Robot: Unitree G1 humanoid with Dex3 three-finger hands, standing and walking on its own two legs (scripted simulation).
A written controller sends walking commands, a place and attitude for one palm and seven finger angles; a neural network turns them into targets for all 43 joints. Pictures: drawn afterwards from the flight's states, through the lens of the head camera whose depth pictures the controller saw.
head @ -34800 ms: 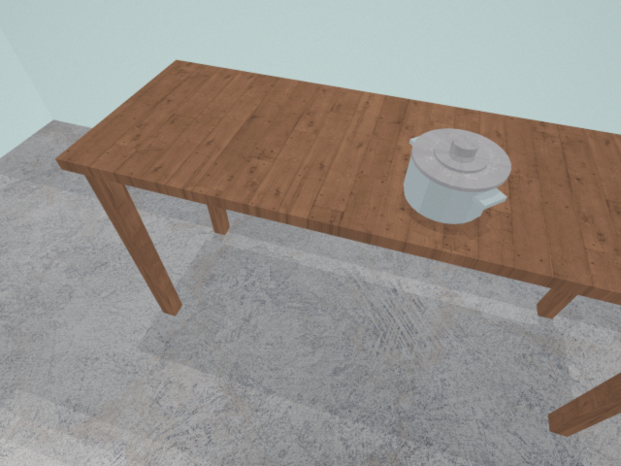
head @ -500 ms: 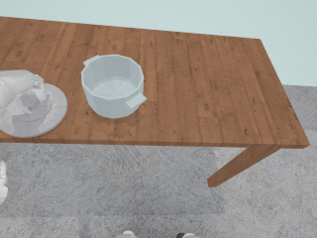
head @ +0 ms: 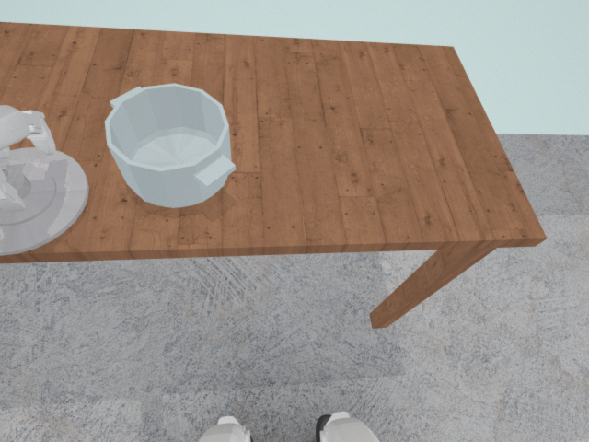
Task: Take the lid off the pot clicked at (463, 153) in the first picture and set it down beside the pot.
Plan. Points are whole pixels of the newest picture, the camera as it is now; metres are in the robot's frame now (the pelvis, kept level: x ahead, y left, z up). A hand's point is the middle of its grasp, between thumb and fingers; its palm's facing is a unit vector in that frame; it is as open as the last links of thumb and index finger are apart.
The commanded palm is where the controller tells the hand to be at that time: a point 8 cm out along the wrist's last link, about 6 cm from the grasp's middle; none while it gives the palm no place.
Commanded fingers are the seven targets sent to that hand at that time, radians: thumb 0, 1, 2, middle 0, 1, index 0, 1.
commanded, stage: open the fingers wide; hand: left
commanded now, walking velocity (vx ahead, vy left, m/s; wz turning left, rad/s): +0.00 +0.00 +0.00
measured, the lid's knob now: (8, 186) +0.46 +0.37 +0.02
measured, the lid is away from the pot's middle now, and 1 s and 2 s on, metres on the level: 0.22 0.22 0.22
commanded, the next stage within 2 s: raise the empty hand in 0.18 s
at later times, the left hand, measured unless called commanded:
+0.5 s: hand out of the picture +0.45 +0.36 +0.08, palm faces -0.45 -0.09 -0.89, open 10.9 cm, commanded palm +0.50 +0.35 +0.13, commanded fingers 0.00 0.07 0.48 -0.29 -0.96 -0.29 -0.96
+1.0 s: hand out of the picture +0.45 +0.37 +0.13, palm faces -0.42 -0.08 -0.91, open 10.9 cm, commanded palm +0.49 +0.36 +0.19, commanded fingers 0.00 0.07 0.48 -0.29 -0.96 -0.29 -0.96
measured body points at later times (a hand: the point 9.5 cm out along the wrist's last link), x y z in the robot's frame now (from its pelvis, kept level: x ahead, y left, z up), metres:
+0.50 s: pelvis +0.01 +0.00 +0.00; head +0.11 +0.04 +0.44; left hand +0.47 +0.36 +0.13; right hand +0.02 -0.28 -0.11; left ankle +0.01 +0.07 -0.71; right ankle +0.03 -0.18 -0.71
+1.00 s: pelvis +0.01 +0.01 +0.01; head +0.09 +0.04 +0.45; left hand +0.47 +0.37 +0.18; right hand +0.03 -0.26 -0.10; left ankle +0.01 +0.07 -0.71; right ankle +0.03 -0.18 -0.70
